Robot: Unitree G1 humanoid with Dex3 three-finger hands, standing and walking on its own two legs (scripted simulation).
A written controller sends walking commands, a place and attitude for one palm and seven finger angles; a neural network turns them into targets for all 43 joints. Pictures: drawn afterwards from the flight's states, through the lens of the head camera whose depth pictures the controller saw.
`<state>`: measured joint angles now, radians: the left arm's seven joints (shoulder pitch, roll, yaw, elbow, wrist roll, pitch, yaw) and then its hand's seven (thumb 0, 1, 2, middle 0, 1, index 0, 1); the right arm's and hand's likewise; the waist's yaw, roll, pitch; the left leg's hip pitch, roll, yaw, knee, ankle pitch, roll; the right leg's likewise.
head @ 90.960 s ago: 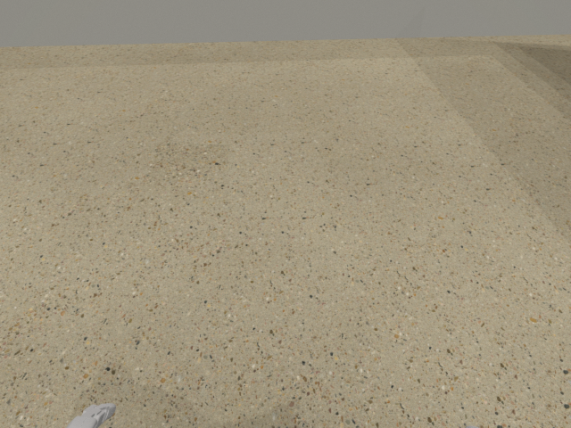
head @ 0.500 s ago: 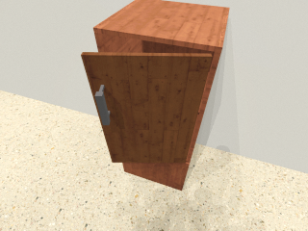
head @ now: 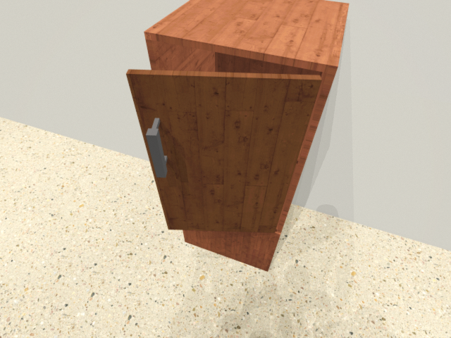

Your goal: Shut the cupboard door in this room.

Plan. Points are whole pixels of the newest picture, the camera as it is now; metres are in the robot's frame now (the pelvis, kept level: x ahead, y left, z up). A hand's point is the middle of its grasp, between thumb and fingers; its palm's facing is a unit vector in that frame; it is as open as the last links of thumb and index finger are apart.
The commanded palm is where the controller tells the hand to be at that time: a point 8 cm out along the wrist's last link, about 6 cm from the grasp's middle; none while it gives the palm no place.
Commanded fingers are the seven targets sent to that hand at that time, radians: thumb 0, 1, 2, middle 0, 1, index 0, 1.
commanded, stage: look again from close up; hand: left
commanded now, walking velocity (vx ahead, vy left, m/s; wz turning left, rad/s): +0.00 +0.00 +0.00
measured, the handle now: (159, 148) +0.50 +0.19 +0.04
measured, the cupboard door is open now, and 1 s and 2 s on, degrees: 19 19 19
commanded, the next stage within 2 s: raise the hand and make a fist in 0.38 s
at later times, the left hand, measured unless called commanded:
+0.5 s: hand out of the picture +0.02 +0.17 -0.17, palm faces +0.01 -0.98 -0.19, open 7.3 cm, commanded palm +0.11 +0.21 -0.07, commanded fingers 0.00 0.90 0.90 -0.22 -0.32 -0.22 -0.32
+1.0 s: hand (123, 329) +0.15 +0.19 -0.06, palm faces +0.21 -0.98 -0.05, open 5.7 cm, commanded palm +0.15 +0.22 -0.03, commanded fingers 0.00 0.90 0.90 -0.68 -0.82 -0.68 -0.82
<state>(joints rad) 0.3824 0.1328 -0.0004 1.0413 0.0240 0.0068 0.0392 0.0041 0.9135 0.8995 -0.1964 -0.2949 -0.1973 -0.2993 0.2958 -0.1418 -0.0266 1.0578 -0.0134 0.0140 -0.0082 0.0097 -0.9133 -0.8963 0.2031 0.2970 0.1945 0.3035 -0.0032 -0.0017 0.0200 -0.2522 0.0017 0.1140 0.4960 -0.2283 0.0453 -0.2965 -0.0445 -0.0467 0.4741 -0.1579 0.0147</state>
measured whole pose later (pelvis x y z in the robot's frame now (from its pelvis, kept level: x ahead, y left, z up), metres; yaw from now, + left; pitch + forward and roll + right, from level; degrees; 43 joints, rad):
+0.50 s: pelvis +0.02 +0.00 +0.00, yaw -1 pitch -1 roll +0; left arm 0.31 0.13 0.00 1.08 0.02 -0.01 0.06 0.01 0.92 0.90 -0.20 -0.29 -0.20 -0.30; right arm 0.29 -0.12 -0.01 1.12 -0.01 0.00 -0.02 0.01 -0.92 -0.90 0.20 0.30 0.19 0.30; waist -0.01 0.00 0.03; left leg -0.19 0.00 0.13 0.45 -0.24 0.04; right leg -0.24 -0.04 -0.04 0.44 -0.17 0.02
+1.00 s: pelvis +0.02 -0.03 -0.09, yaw +5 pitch +13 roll -2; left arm 0.64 0.23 0.14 -0.05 -0.27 -0.57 -0.23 0.02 0.91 0.90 -0.50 -0.63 -0.50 -0.63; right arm 0.11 -0.28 -0.07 0.48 0.00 -0.27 0.01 0.01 -0.91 -0.90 0.20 0.30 0.19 0.30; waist 0.07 -0.03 -0.10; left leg -0.86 0.04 -0.02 1.21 -0.57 0.00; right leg -0.85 -0.05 -0.15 1.15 -0.52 -0.04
